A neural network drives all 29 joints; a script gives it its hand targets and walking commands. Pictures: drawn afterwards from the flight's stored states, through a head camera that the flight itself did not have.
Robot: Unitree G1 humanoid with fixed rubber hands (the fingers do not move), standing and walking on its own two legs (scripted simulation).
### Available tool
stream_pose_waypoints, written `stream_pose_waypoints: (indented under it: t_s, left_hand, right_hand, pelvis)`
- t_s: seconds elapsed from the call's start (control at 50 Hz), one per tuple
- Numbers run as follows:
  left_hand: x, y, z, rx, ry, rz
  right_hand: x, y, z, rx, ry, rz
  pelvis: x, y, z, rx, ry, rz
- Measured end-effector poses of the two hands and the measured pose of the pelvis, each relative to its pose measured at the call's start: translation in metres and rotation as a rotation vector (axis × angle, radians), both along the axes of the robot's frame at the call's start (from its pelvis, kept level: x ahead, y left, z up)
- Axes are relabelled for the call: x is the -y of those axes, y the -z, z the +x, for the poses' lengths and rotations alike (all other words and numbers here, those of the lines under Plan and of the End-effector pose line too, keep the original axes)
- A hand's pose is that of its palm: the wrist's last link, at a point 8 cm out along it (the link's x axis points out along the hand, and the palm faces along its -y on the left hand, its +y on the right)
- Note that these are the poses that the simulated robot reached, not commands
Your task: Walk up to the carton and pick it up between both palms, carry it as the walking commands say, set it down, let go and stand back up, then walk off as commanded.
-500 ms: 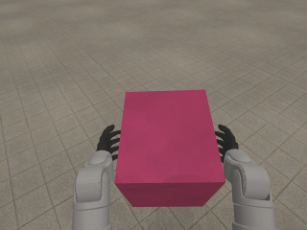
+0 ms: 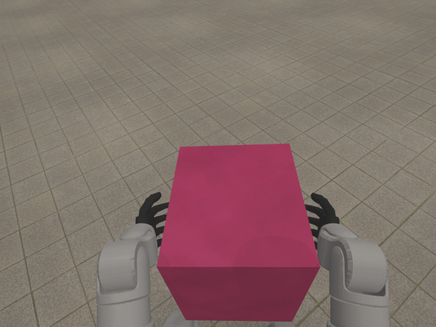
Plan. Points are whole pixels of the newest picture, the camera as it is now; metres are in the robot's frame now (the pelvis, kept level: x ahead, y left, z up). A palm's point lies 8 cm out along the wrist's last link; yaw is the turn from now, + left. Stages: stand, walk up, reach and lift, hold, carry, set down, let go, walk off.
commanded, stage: carry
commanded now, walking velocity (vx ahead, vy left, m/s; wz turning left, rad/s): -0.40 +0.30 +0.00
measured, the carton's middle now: (236, 234) +0.30 -0.01 +0.00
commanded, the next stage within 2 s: none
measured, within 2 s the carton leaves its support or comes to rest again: neither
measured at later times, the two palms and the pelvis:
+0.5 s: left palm out of the picture +0.01 +0.30 +0.10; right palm out of the picture +0.01 -0.01 +0.08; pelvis -0.27 +0.14 -0.02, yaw -3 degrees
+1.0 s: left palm out of the picture -0.32 +0.45 +0.06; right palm out of the picture -0.33 +0.14 +0.08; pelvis -0.57 +0.30 +0.01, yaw -2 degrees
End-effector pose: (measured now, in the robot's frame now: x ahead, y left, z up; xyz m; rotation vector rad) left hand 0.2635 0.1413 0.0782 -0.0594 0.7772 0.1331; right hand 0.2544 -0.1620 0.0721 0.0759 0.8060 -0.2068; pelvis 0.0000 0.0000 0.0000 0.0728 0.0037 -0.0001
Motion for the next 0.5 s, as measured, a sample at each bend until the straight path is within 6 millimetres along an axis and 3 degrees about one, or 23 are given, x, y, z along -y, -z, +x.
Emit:
stream_pose_waypoints:
  t_s: [0.08, 0.16, 0.2, 0.26, 0.32, 0.44, 0.5]
  left_hand:
    - [-0.022, -0.016, -0.024, 0.095, 0.013, -0.001]
    - [-0.060, -0.017, -0.061, 0.150, 0.003, -0.007]
    - [-0.082, -0.003, -0.091, 0.106, -0.021, -0.038]
    - [-0.109, 0.017, -0.143, -0.012, -0.013, -0.037]
    - [-0.129, 0.023, -0.187, -0.066, -0.035, -0.053]
    - [-0.151, -0.008, -0.232, 0.107, -0.069, -0.035]
    - [-0.155, -0.019, -0.252, 0.170, -0.056, 0.012]
  right_hand:
    - [-0.022, -0.016, -0.027, 0.093, 0.030, 0.013]
    - [-0.061, -0.012, -0.066, 0.147, 0.020, 0.009]
    - [-0.082, -0.006, -0.092, 0.101, -0.017, -0.034]
    - [-0.108, 0.003, -0.137, -0.015, -0.040, -0.065]
    - [-0.129, 0.005, -0.175, -0.071, -0.072, -0.086]
    - [-0.151, -0.015, -0.214, 0.100, -0.076, -0.043]
    - [-0.155, -0.007, -0.239, 0.164, -0.035, 0.036]
  pelvis:
    - [-0.027, 0.002, -0.041, -0.046, -0.020, 0.002]
    - [-0.064, 0.012, -0.086, -0.077, -0.020, 0.005]
    - [-0.079, 0.009, -0.107, -0.047, 0.003, 0.049]
    - [-0.099, 0.001, -0.131, -0.017, 0.029, -0.024]
    - [-0.112, -0.003, -0.157, 0.003, 0.035, -0.059]
    - [-0.129, 0.008, -0.229, -0.020, 0.039, -0.023]
    - [-0.144, 0.016, -0.267, -0.037, 0.044, -0.038]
